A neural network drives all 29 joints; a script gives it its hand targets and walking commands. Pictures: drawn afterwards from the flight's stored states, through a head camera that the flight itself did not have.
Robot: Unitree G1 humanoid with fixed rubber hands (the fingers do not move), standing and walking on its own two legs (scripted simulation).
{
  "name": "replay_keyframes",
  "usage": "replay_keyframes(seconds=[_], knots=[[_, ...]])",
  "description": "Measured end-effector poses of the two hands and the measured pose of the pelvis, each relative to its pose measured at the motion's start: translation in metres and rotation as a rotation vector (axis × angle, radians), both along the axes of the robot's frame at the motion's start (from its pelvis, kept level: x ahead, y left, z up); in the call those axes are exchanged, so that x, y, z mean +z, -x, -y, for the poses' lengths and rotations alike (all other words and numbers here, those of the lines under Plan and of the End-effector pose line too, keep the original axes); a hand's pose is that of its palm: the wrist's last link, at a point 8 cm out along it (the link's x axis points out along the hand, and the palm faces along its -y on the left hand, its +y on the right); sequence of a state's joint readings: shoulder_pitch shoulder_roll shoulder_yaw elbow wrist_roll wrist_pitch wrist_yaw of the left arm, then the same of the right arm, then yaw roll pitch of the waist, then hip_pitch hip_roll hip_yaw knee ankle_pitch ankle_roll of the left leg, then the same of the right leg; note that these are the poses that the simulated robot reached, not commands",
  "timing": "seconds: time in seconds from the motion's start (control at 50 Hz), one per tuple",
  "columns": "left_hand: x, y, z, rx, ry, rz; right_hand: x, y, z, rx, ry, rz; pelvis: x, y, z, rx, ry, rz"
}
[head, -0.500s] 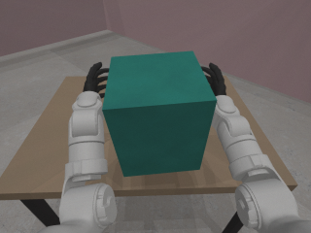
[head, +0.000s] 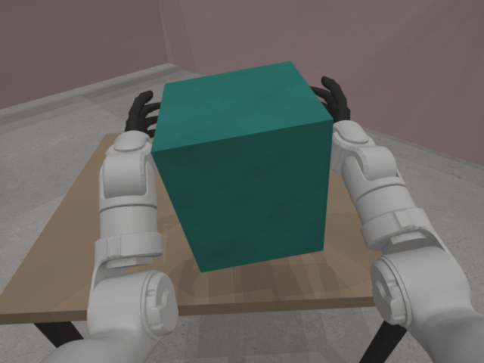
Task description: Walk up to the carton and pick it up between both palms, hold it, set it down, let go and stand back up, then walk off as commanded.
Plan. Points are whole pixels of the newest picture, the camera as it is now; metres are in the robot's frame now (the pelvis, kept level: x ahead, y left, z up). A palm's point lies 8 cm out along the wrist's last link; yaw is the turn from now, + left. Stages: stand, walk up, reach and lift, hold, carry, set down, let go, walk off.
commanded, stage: reach and lift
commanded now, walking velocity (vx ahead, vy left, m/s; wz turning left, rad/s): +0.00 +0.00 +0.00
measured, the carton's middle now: (245, 168) +0.37 -0.01 +0.19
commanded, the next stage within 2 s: hold in 0.78 s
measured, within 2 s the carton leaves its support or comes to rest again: neither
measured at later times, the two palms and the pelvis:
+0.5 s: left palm (143, 122) +0.38 +0.14 +0.28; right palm (344, 108) +0.38 -0.16 +0.29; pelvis +0.01 +0.00 +0.00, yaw +0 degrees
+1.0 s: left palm (138, 113) +0.37 +0.14 +0.30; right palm (349, 94) +0.37 -0.16 +0.31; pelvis +0.00 +0.00 +0.00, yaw +0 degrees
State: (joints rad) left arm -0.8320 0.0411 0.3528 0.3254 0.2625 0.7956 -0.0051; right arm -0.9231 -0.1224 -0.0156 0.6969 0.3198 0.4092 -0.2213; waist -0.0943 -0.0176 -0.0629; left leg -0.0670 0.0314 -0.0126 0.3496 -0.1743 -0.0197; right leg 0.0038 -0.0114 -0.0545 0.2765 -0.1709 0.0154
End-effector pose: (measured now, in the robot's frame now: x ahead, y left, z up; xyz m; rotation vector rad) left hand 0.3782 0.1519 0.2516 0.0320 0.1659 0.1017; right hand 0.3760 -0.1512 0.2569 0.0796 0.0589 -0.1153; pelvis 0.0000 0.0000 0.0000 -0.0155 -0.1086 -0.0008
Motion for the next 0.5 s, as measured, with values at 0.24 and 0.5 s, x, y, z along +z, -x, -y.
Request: replay_keyframes(seconds=[0.24, 0.5], knots=[[0.011, -0.004, 0.009, -0.011, 0.002, -0.004, 0.014, 0.000, 0.009, -0.011, -0.015, -0.009, 0.000, -0.002, 0.002, -0.005, 0.002, -0.017], [0.025, -0.006, 0.011, -0.002, 0.012, -0.008, 0.029, -0.005, 0.011, -0.004, -0.019, -0.023, 0.000, -0.006, 0.005, -0.006, 0.001, -0.035]])
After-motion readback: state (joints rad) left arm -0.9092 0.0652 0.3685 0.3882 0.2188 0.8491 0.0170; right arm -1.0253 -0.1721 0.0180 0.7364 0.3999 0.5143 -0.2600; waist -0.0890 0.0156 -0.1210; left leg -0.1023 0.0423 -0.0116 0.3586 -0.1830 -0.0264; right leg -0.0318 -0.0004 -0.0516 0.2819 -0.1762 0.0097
